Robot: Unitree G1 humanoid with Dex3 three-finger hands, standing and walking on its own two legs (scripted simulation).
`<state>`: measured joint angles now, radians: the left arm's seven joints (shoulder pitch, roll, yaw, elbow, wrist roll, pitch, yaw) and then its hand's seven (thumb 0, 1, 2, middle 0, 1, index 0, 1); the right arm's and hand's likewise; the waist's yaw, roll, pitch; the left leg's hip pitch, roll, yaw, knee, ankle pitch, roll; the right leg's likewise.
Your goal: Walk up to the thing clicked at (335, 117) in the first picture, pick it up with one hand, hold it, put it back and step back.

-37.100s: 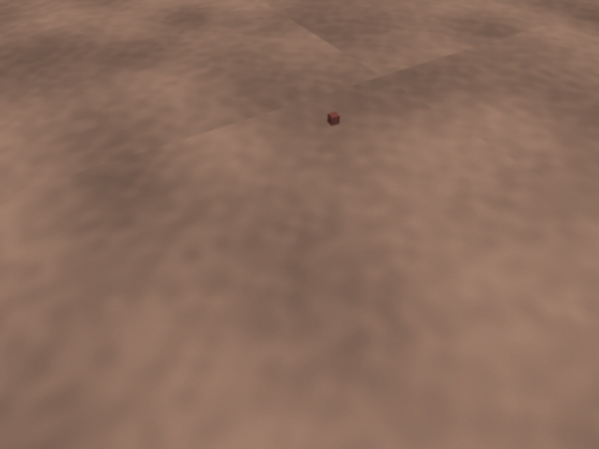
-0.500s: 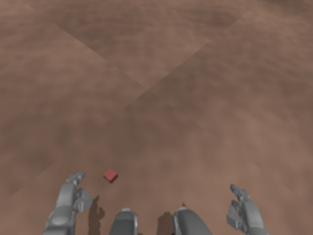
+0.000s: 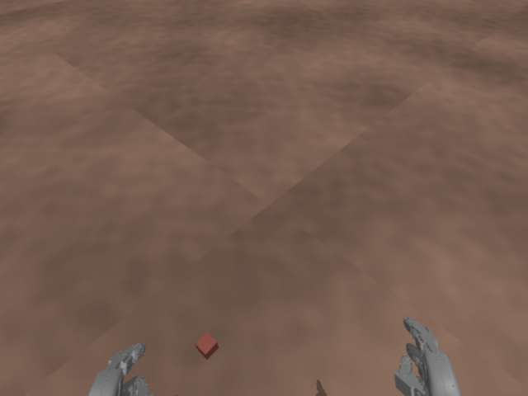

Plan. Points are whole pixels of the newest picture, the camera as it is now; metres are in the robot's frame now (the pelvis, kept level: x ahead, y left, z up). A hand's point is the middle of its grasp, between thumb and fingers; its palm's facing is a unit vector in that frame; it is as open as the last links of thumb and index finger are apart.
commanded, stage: home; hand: left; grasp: from above
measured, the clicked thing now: (206, 345) +0.45 +0.20 -0.69
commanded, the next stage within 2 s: stand in 1.82 s
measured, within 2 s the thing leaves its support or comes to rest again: neither
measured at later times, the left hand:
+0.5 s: hand out of the picture +0.16 +0.17 -0.05, palm faces +0.03 -0.98 -0.20, open 7.8 cm
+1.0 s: hand out of the picture +0.16 +0.17 -0.05, palm faces +0.03 -0.98 -0.20, open 7.4 cm
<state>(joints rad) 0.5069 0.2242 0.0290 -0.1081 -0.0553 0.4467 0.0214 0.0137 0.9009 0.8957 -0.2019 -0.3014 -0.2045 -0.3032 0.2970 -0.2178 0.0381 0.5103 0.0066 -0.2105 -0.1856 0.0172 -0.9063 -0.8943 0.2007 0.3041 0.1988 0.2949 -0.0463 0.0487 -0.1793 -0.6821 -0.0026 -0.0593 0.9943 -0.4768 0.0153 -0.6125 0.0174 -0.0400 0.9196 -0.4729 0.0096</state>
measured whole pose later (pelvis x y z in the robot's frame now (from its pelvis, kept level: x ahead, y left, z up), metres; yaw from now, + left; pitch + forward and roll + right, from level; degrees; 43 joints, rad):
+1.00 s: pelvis +0.00 -0.01 +0.00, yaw +0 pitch +10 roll -2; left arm 0.50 0.23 0.02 -0.12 -0.05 0.45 0.02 0.01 0.90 0.89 -0.20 -0.30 -0.20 -0.30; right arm 0.30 -0.22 0.04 0.54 0.01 -0.24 -0.19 0.02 -0.91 -0.89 0.20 0.30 0.20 0.29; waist -0.04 0.04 -0.16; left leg -0.69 0.00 -0.06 1.01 -0.49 0.01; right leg -0.63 0.02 -0.04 0.95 -0.49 0.00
